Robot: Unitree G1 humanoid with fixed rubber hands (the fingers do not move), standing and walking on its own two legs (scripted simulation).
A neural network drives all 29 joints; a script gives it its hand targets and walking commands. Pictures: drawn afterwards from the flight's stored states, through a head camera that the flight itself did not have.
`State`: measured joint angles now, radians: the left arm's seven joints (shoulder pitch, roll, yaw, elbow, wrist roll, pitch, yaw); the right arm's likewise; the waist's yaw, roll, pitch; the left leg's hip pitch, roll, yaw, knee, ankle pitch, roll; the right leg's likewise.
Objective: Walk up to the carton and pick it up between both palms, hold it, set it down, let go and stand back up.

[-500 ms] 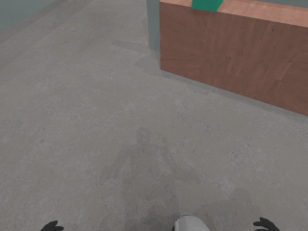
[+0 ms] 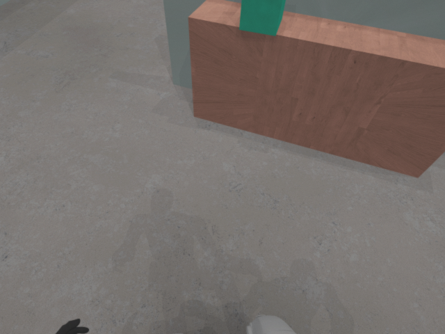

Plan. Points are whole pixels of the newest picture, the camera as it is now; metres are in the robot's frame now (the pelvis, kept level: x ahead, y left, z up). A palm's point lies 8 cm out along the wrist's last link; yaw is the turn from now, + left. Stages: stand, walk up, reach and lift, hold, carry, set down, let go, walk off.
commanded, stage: walk up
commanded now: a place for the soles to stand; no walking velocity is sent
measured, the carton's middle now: out of the picture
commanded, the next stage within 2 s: none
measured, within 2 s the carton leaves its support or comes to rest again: neither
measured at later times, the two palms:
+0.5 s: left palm (103, 259) +0.25 +0.25 -0.07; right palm (404, 301) +0.20 -0.36 -0.11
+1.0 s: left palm (101, 198) +0.41 +0.31 -0.10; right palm (363, 259) +0.27 -0.29 -0.09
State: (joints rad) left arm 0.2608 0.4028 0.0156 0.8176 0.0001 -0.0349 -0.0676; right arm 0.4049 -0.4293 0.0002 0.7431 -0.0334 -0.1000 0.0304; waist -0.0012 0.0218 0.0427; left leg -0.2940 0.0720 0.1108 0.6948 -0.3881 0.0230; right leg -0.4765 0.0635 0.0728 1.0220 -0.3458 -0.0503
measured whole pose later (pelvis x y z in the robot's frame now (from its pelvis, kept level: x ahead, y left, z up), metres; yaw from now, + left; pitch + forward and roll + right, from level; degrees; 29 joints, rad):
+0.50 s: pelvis +0.13 -0.05 +0.00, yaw -8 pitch -4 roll +3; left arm 0.28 0.39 0.02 0.82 0.00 -0.06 -0.04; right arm 0.25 -0.43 0.00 0.74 -0.03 -0.05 0.06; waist 0.00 0.03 0.06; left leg -0.35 0.07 0.09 1.07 -0.47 0.01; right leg -0.35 0.02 -0.02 0.66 -0.24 -0.08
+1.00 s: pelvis +0.28 +0.02 +0.00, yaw -12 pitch -1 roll -2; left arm 0.28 0.41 0.02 0.83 0.00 -0.06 -0.03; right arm 0.35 -0.42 0.00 0.74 -0.03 -0.06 0.05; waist 0.00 0.03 0.06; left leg -0.34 0.06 0.08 0.69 -0.34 0.03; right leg -0.43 0.05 0.07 1.01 -0.39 -0.06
